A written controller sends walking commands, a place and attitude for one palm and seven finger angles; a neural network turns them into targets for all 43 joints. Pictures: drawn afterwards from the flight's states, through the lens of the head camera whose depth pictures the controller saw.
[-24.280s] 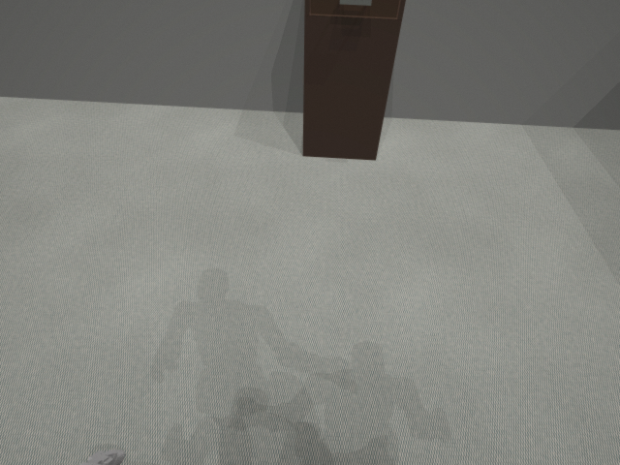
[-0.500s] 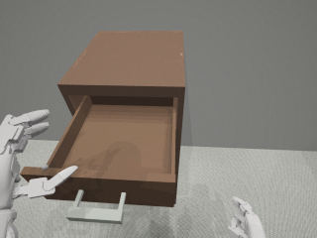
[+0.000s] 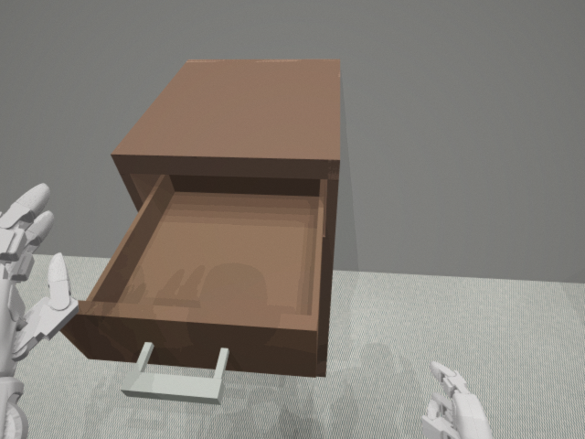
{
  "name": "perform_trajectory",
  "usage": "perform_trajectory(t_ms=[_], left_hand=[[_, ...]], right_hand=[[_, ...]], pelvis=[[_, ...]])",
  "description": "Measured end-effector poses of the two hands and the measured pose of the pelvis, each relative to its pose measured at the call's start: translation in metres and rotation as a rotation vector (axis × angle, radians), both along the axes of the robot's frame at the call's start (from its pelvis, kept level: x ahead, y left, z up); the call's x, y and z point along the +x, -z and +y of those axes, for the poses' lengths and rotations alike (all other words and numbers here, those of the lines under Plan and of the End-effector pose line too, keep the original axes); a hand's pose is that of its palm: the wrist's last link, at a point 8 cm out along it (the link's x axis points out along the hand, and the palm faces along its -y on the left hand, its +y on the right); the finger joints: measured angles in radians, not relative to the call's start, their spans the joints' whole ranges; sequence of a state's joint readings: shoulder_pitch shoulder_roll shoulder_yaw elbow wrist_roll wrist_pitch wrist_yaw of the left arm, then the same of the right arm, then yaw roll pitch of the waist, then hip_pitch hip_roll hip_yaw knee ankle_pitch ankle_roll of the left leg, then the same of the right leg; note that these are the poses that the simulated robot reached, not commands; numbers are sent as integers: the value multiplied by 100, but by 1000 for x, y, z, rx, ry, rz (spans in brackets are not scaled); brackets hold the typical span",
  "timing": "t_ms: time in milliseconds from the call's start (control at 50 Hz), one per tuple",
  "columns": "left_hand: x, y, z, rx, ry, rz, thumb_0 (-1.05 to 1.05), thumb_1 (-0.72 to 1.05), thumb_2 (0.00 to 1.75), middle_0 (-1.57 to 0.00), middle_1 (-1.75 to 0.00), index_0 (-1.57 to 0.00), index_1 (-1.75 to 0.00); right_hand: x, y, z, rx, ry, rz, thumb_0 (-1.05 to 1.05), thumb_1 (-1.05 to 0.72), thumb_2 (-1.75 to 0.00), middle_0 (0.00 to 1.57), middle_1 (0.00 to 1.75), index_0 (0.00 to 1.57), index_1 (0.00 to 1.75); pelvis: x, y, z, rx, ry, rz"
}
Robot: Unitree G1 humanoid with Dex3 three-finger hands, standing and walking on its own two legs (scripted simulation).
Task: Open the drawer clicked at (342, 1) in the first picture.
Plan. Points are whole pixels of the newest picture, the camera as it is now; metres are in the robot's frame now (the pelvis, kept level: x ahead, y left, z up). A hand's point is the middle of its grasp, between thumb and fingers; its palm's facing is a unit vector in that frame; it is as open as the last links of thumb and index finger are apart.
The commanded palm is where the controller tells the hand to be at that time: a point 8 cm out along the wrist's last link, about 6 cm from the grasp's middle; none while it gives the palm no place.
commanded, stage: step back with the hand held close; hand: left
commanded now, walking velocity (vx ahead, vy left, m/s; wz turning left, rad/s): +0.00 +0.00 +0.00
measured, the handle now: (179, 370) +0.20 +0.18 +0.02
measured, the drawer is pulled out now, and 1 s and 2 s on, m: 0.29 0.29 0.29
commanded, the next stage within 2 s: stop stepping back and stand still in 1.44 s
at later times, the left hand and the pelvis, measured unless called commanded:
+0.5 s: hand (60, 320) +0.17 +0.24 +0.18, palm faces +0.30 -0.78 -0.55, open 7.4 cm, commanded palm +0.10 +0.29 +0.21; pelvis -0.03 +0.01 +0.00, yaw -1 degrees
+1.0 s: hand out of the picture +0.12 +0.26 +0.20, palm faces +0.43 -0.76 -0.49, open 7.4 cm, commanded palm +0.05 +0.30 +0.21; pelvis -0.08 +0.02 -0.01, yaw +0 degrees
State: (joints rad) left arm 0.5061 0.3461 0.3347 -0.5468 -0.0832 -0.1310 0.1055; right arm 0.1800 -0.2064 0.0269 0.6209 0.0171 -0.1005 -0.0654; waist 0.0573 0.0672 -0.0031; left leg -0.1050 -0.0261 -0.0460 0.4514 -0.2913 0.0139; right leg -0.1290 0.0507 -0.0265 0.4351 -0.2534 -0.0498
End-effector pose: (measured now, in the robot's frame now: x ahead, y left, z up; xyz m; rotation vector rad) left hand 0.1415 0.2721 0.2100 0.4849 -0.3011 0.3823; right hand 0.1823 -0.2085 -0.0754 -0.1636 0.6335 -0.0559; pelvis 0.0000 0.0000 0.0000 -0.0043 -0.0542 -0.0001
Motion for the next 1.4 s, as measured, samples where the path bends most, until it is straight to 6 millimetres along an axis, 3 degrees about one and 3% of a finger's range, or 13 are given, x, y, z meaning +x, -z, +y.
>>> perform_trajectory(t_ms=[100, 220, 380, 580, 720, 960, 1040, 1140, 1240, 1320, 1400], left_hand=[[-1, 1, -3, 2, -2, 7, 1, 87, 89, -21, -32, -22, -31], [3, -13, 3, 107, 1, -31, 1, 88, 89, -21, -31, -22, -30], [6, 12, 3, 109, 85, 101, 1, 88, 89, -21, -31, -21, -30], [-20, -3, 16, 184, 97, 19, 1, 88, 89, -21, -31, -22, -30], [-44, -1, 20, 147, 67, -42, 1, 88, 89, -21, -31, -22, -30], [-64, -4, 31, 181, 59, -105, 1, 88, 89, -21, -31, -22, -30], [-64, -6, 23, 183, 74, -116, 1, 88, 90, -21, -31, -22, -30], [-62, 1, -9, 148, 175, -58, 1, 89, 90, -21, -31, -21, -30], [-87, -2, -31, 182, 263, -12, 1, 88, 89, -21, -31, -22, -30], [-109, -8, -20, 198, 195, -18, 1, 88, 89, -22, -31, -22, -30], [-132, -1, 0, 173, 110, -21, 1, 88, 89, -21, -31, -22, -30]], right_hand=[[-6, 3, -7, 1, 15, 12, 2, -90, -90, 20, 30, 20, 30], [-19, 7, -19, -11, 37, 59, 2, -90, -90, 20, 30, 20, 30], [-45, 8, -33, -58, 140, 126, 2, -91, -90, 20, 30, 20, 30], [-61, 1, -15, -70, 124, 94, 2, -91, -90, 20, 30, 20, 30], [-71, 2, 0, -56, 76, 59, 2, -90, -90, 20, 30, 20, 30], [-106, 6, 5, -99, 71, 89, 2, -90, -90, 20, 30, 21, 30], [-111, 11, 6, -78, 55, 92, 2, -90, -90, 20, 30, 21, 30], [-124, 13, -2, -36, 45, 87, 2, -90, -90, 20, 30, 21, 30], [-146, 8, -25, -26, 117, 76, 2, -90, -90, 20, 30, 21, 30], [-166, -1, -40, -82, 156, 114, 2, -90, -90, 20, 30, 21, 30], [-181, -4, -46, -145, 148, 109, 2, -91, -90, 20, 30, 20, 30]], pelvis=[[-2, 0, -4, 0, 2, -2], [-10, 0, -5, -14, -8, 43], [-20, 2, 8, 0, 10, 84], [-42, 7, 16, 9, 8, 90], [-61, 12, 18, -2, 3, 90], [-80, 14, 25, -15, -9, 96], [-86, 15, 19, -3, 26, 124], [-112, 11, 6, -23, 50, 117], [-130, 11, -5, -14, 38, 111], [-142, 4, -7, 22, 26, 118], [-161, 8, -1, 5, -10, 123]])
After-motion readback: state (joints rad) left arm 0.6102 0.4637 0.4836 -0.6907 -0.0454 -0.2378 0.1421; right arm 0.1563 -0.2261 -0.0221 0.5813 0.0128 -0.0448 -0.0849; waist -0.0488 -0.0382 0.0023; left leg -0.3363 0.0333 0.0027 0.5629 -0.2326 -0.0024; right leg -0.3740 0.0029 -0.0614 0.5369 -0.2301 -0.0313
